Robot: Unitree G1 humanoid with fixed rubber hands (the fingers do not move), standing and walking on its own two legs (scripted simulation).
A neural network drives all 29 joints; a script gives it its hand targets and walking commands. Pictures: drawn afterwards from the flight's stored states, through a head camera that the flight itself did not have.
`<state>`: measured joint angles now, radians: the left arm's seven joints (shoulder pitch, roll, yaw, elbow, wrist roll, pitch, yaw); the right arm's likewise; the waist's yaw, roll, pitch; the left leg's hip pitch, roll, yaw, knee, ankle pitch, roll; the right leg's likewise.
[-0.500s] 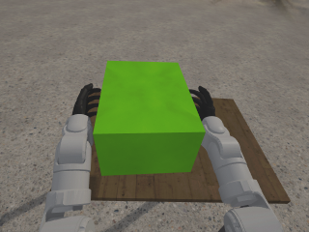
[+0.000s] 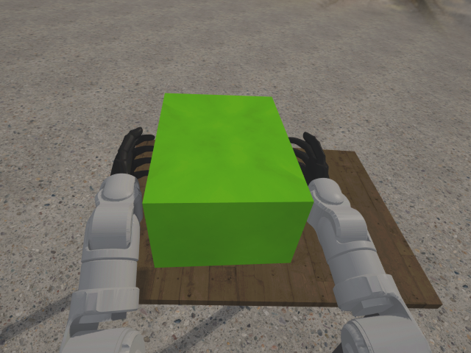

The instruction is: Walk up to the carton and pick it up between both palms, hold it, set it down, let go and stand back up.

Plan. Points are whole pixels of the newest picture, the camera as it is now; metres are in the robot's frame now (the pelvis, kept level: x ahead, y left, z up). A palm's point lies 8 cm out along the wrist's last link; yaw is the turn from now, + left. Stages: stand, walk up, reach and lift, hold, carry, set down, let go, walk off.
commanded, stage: hold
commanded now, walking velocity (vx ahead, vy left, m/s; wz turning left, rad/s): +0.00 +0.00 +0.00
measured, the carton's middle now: (221, 169) +0.40 +0.01 +0.14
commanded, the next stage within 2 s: set down in 1.80 s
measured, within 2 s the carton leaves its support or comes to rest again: neither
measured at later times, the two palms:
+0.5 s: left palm (130, 172) +0.36 +0.15 +0.17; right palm (316, 174) +0.37 -0.15 +0.17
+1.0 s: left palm (126, 174) +0.36 +0.16 +0.16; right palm (313, 177) +0.36 -0.15 +0.16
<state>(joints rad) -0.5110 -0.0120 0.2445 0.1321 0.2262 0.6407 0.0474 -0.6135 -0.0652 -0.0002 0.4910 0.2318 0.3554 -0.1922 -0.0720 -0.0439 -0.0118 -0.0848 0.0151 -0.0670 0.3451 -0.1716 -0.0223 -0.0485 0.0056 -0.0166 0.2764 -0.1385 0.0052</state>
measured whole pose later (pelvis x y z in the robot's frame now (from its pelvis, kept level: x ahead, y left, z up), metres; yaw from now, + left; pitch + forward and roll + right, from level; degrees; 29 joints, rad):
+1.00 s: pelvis +0.00 +0.00 +0.00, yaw +0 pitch -5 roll -1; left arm -0.51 -0.01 0.24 0.12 0.22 0.65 0.05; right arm -0.61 -0.06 -0.01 0.49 0.23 0.35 -0.18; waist -0.07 -0.05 -0.02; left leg -0.09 0.01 -0.07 0.34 -0.17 -0.02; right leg -0.06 0.01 -0.01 0.28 -0.15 0.00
